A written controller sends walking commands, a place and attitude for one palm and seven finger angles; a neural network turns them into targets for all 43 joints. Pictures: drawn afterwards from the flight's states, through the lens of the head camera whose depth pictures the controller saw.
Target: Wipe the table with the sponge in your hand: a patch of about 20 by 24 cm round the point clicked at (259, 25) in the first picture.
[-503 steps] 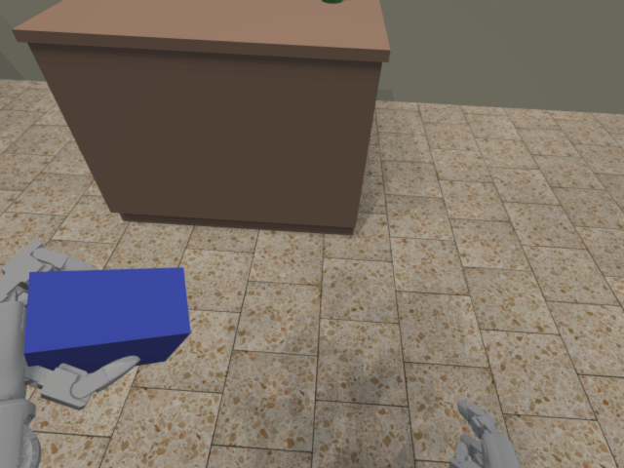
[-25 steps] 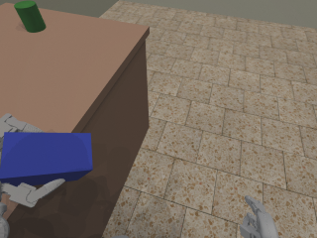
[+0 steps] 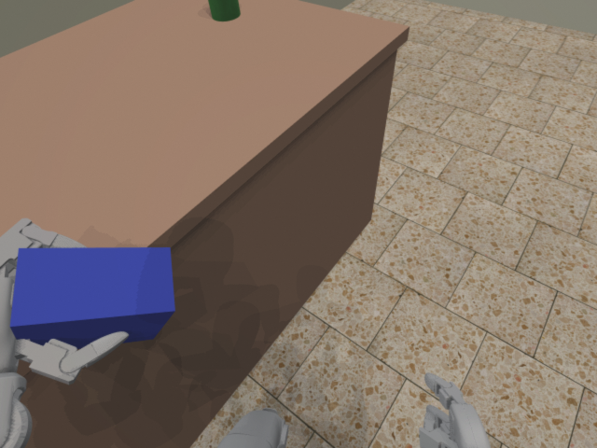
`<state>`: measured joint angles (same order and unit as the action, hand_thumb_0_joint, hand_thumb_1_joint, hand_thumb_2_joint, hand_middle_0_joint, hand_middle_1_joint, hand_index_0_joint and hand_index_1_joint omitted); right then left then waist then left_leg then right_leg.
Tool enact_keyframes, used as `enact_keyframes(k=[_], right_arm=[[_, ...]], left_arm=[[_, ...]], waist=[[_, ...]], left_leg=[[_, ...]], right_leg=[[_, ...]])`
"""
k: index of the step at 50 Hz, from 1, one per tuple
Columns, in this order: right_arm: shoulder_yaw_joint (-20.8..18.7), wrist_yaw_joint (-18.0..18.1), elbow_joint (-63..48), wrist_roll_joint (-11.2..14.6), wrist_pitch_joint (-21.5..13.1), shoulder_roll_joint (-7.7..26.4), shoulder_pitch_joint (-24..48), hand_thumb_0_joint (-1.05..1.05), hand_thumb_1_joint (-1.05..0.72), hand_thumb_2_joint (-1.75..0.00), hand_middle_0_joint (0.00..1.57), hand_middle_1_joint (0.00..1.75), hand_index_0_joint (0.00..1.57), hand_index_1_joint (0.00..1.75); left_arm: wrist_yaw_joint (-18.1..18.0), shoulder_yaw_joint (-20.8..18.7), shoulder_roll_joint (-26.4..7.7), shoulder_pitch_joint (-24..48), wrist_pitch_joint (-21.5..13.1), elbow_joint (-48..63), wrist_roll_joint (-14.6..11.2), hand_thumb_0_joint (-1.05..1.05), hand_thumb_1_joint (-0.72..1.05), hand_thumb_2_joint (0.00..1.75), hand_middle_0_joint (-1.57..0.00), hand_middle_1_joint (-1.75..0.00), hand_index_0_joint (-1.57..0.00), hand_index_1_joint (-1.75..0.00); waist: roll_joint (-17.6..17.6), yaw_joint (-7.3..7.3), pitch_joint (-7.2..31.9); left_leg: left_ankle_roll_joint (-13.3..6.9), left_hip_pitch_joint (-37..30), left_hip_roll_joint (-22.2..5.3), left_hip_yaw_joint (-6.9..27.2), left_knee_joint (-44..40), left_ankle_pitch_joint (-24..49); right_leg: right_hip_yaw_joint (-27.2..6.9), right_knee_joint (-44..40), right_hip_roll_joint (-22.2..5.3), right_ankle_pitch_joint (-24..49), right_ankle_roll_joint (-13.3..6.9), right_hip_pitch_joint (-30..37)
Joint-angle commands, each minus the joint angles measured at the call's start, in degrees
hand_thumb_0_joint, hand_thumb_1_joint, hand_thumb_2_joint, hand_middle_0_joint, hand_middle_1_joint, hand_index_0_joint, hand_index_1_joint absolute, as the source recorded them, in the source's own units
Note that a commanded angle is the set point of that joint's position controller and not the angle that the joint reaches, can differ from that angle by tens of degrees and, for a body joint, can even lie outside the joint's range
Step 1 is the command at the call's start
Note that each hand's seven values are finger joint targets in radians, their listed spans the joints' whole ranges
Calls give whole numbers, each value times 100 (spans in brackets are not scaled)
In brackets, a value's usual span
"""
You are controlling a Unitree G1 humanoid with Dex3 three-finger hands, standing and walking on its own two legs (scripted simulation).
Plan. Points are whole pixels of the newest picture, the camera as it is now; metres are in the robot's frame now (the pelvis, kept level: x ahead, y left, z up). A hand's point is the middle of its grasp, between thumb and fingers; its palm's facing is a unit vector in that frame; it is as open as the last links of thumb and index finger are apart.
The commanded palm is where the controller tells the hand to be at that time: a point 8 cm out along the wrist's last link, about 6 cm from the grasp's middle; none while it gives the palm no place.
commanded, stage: turn to face it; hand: left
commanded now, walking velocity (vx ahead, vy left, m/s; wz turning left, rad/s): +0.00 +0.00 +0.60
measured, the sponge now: (120, 299) +0.23 +0.21 +0.14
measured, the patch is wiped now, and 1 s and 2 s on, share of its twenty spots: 0.00 0.00 0.00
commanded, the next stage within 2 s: take the last steps up to it in 0.82 s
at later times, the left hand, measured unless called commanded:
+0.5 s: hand out of the picture +0.03 +0.28 +0.19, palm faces +0.59 -0.67 -0.45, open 10.8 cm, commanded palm -0.02 +0.31 +0.18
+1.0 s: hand out of the picture -0.10 +0.25 +0.18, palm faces +0.73 -0.54 -0.42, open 10.8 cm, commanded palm -0.17 +0.26 +0.18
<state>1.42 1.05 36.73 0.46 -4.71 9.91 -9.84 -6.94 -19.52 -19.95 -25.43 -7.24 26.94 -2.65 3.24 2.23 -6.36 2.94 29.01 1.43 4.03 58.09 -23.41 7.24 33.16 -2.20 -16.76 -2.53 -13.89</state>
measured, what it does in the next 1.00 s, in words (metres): walks backwards, turning left: left foot, then right foot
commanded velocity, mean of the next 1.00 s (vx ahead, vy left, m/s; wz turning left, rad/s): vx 0.03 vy -0.02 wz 0.36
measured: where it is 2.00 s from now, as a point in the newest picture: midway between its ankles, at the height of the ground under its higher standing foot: outside the picture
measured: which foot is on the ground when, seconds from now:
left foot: up 0.00-0.26, down 0.28-0.64, up 0.66-0.96, down 0.98-1.00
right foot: down 0.00-0.28, up 0.30-0.62, down 0.64-0.98, up 1.00-1.00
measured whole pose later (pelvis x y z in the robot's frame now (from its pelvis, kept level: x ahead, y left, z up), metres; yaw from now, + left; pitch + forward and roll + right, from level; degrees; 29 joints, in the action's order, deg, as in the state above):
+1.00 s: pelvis -0.18 -0.06 -0.01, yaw +28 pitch -1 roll +1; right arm -3.0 3.4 32.7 -0.2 -4.6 15.1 -10.9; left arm -9.9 -22.5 -22.8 -28.7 -11.7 34.2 -2.1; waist -3.0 -1.2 -4.3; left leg 0.4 11.2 -0.8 -4.1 30.3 -18.5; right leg 9.4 35.8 -5.3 -14.3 -0.9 -20.9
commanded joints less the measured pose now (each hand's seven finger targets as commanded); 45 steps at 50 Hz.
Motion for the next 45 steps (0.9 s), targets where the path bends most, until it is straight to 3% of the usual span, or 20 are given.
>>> enact_keyframes(k=[1, 8, 11, 12, 13, 14, 15, 16, 18, 22, 27, 30, 31, 32, 33, 34, 36, 38, 43, 45], right_arm=[[-297, 241, -1045, -25, -255, 569, 732, 0, -90, -90, 20, 30, 20, 30], [-395, 338, -1306, -136, -215, 573, 488, 0, -90, -90, 20, 30, 20, 30], [-452, 293, -1275, -139, -158, 627, 165, 0, -90, -90, 20, 30, 20, 30], [-499, 299, -1241, -108, -126, 660, 112, 0, -90, -90, 20, 30, 20, 30], [-516, 298, -1307, -105, -141, 740, 100, 0, -90, -90, 20, 30, 20, 30], [-570, 274, -1389, -79, -216, 972, 227, 0, -90, -90, 20, 30, 20, 30], [-597, 193, -1335, -40, -301, 1014, 123, 0, -90, -90, 20, 30, 20, 30], [-553, 163, -1241, -79, -400, 939, 182, 0, -90, -90, 20, 30, 20, 30], [-614, 62, -1103, 17, -542, 936, 207, 0, -90, -90, 20, 30, 20, 30], [-551, 22, -1047, 92, -548, 929, 29, 0, -90, -90, 20, 30, 20, 30], [-435, 133, -957, 24, -503, 896, 62, 0, -90, -90, 20, 30, 20, 30], [-370, 114, -927, 2, -462, 817, 200, 0, -90, -90, 20, 30, 20, 30], [-350, 101, -933, 19, -437, 726, 223, 0, -90, -90, 20, 30, 20, 30], [-306, 94, -1015, 32, -380, 544, 203, 0, -90, -90, 20, 30, 20, 30], [-363, 133, -1045, 48, -445, 706, 310, 0, -90, -90, 20, 30, 20, 30], [-441, 105, -969, -11, -438, 785, 293, 0, -90, -90, 20, 30, 20, 30], [-311, 134, -964, -16, -336, 618, 584, 0, -90, -90, 20, 30, 20, 30], [-287, 226, -1014, -22, -321, 574, 687, 0, -90, -90, 20, 30, 20, 30], [-340, 281, -1158, -123, -315, 573, 496, 0, -90, -90, 20, 30, 20, 30], [-384, 252, -1156, -126, -273, 628, 281, 0, -90, -90, 20, 30, 20, 30]], left_arm=[[-186, -816, -1266, 392, -506, 1295, -39, 0, 10, 130, -120, -160, -120, -160], [-391, -991, -1184, -292, -562, 1595, -42, 0, 10, 130, -120, -160, -120, -160], [-426, -928, -1075, -225, -592, 1784, -38, 0, 10, 130, -120, -160, -120, -160], [-410, -853, -1041, -275, -605, 1890, -95, 0, 10, 130, -120, -160, -120, -160], [-391, -796, -1039, -177, -666, 2068, -107, 0, 10, 130, -120, -160, -120, -160], [-348, -754, -1064, -133, -736, 2276, -155, 0, 10, 130, -120, -160, -120, -160], [-271, -818, -1209, -57, -844, 2351, -78, 0, 10, 130, -120, -160, -120, -160], [-207, -1034, -1487, 54, -880, 2391, 84, 0, 10, 130, -120, -160, -120, -160], [-152, -929, -1370, 84, -955, 2475, 150, 0, 10, 130, -120, -160, -120, -160], [-113, -733, -997, -292, -725, 2042, -42, 0, 10, 130, -120, -160, -120, -160], [-103, -713, -1008, 115, -571, 1390, -125, 0, 10, 130, -120, -160, -120, -160], [-92, -609, -964, 412, -487, 1230, -92, 0, 10, 130, -120, -160, -120, -160], [-109, -625, -1093, 635, -478, 1270, -23, 0, 10, 130, -120, -160, -120, -160], [-190, -788, -1479, 744, -438, 1387, 59, 0, 10, 130, -120, -160, -120, -160], [-233, -709, -1361, 1000, -393, 1343, -73, 0, 10, 130, -120, -160, -120, -160], [-218, -611, -1211, 771, -382, 1231, -54, 0, 10, 130, -120, -160, -120, -160], [-192, -753, -1234, 461, -513, 1363, -49, 0, 10, 130, -120, -160, -120, -160], [-250, -883, -1287, 366, -632, 1463, -11, 0, 10, 130, -120, -160, -120, -160], [-440, -1101, -1265, -253, -724, 1510, 16, 0, 10, 130, -120, -160, -120, -160], [-472, -1068, -1163, -311, -726, 1563, 18, 0, 10, 130, -120, -160, -120, -160]], waist=[[-1110, -202, 753], [-1305, 27, 1306], [-1119, -185, 1510], [-709, -322, 1548], [-81, -357, 1581], [1285, -296, 1322], [1651, -209, 1203], [2035, -313, 1059], [1268, -294, 1004], [1198, -271, 877], [879, -262, 903], [562, -101, 1018], [-118, -118, 1040], [-1558, -211, 1036], [-1875, -151, 909], [-1718, -250, 766], [-1114, -209, 677], [-980, -202, 897], [-1119, -44, 1328], [-1174, -129, 1418]], left_leg=[[149, 185, -219, -435, 1446, -12], [-105, -734, -281, -1005, -1551, -584], [-139, -1277, -173, -1061, -2784, 150], [-175, -1844, -132, -1042, -3375, 731], [-346, -2228, -508, -642, -3687, 1578], [-867, -2658, -1691, 950, -3884, 3877], [-1386, -2780, -2454, 1837, -3818, 5489], [-1625, -2460, -2438, 2175, -3817, 5412], [-1476, -2460, -1961, 1373, -3557, 4485], [-1152, -1476, -1355, 616, -3877, 3123], [-1248, -1297, -1479, 1133, -3885, 1976], [-962, -929, -1174, 1018, -3381, 1395], [-690, -684, -819, 663, -2626, 521], [-259, 140, -59, -85, -1266, -501], [-116, 68, 74, -97, 214, -608], [-69, -31, -1, 40, 944, -333], [47, 86, -133, -166, 1526, 66], [45, -167, -225, -372, 843, -75], [-132, -778, -204, -890, -1419, -464], [-155, -1025, -157, -979, -2287, -185]], right_leg=[[-714, -1697, -1712, 1525, -306, 230], [-694, -1288, -1929, 2314, -495, 1066], [-506, -636, -1845, 2411, -264, 962], [-315, -52, -1731, 2260, -57, 686], [-22, 822, -1374, 1775, 200, 227], [191, 1919, -615, -359, 609, -1136], [-48, 2716, -281, -2165, 672, -1898], [-446, 3298, -359, -2059, 710, -2260], [-525, 3285, -326, -1367, 702, -2293], [-233, 2341, -36, -691, 783, -1103], [-252, 984, 236, -1071, 794, -311], [-220, -849, 269, -285, 687, 795], [-728, -1616, -347, 115, 434, 991], [-2459, -1974, -1719, 567, -160, 1207], [-2955, -2154, -2318, 390, -452, 304], [-2791, -2099, -2173, 202, -476, -95], [-1619, -1765, -1707, 904, -437, -146], [-1037, -1534, -1598, 1637, -442, 186], [-1064, -1146, -1654, 2633, -567, 918], [-1062, -994, -1619, 2645, -461, 943]])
